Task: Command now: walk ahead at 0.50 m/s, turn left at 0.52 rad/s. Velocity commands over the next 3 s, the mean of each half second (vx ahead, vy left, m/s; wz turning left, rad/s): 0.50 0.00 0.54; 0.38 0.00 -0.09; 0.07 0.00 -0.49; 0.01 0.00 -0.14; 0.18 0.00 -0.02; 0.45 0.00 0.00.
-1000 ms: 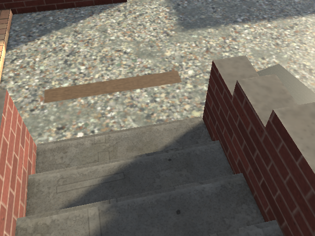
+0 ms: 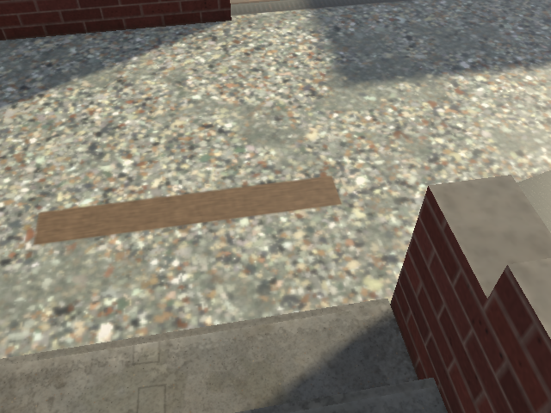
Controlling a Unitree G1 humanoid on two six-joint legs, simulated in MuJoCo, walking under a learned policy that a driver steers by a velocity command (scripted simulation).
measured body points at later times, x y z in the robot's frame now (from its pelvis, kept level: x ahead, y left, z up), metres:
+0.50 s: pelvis +0.25 +0.10 -0.09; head +0.27 +0.13 +0.36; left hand +0.00 +0.19 -0.21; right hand +0.52 +0.00 -0.19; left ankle +0.37 +0.26 -0.82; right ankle +0.04 -0.11 -0.73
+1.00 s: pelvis +0.52 +0.18 -0.17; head +0.54 +0.17 +0.28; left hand +0.62 +0.41 -0.30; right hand +0.47 -0.02 -0.32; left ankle +0.35 +0.26 -0.85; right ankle +0.73 +0.09 -0.88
